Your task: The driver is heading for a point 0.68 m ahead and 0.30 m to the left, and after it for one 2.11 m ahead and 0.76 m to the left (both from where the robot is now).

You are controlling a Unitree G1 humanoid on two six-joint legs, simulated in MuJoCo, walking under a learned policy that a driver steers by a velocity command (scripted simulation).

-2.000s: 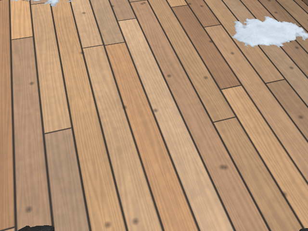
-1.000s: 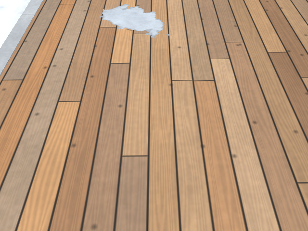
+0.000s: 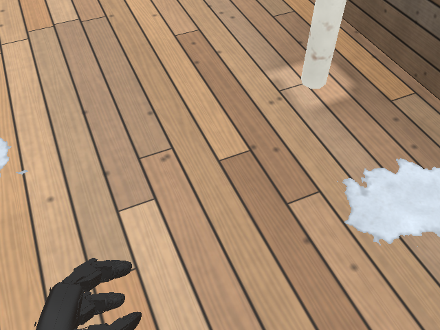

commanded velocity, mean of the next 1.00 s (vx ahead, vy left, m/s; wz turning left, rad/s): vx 1.00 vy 0.00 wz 0.76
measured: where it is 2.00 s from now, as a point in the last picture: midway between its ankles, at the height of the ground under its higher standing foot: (40, 97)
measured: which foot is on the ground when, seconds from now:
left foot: down 0.00-0.14, up 0.16-0.58, down 0.60-1.00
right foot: up 0.00-0.14, down 0.16-0.58, up 0.60-1.00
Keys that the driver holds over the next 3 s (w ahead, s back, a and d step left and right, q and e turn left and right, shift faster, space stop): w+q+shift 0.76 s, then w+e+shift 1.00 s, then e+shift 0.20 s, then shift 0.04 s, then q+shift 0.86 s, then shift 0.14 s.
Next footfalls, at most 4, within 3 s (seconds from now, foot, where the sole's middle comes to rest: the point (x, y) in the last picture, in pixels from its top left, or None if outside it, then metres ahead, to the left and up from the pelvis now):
0.16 right None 0.38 -0.17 -0.78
0.60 left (137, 276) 0.69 0.22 -0.78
1.08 right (97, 171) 1.14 0.38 -0.78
1.54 left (12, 127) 1.43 0.76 -0.78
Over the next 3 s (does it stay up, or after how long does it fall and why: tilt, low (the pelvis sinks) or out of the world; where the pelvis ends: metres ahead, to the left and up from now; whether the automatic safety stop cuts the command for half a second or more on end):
stays up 1.90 0.70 -0.01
